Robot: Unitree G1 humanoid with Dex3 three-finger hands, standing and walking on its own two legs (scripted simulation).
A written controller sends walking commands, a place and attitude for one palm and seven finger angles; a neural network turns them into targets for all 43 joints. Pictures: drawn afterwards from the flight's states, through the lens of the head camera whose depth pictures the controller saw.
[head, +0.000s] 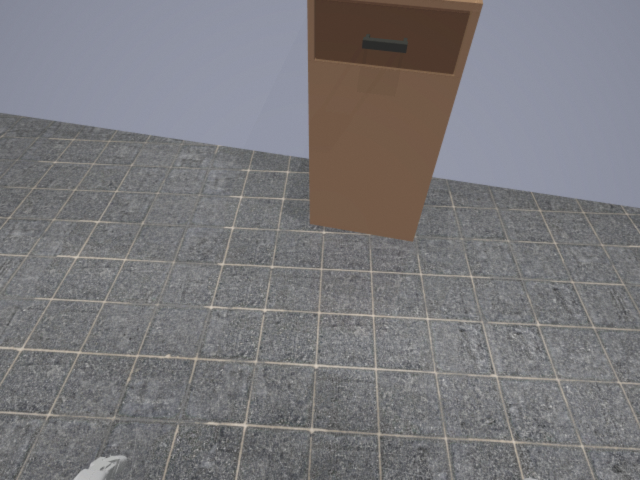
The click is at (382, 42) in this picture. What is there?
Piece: drawer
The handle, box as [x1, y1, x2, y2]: [362, 34, 407, 52]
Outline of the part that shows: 362,42 363,48 405,52 407,38 404,38 402,41 371,38 369,34 366,34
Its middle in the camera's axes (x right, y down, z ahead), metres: +0.18 -0.54 +1.06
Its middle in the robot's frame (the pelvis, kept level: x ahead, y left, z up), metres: +1.17 -0.11 +0.04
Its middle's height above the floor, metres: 0.81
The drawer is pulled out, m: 0.00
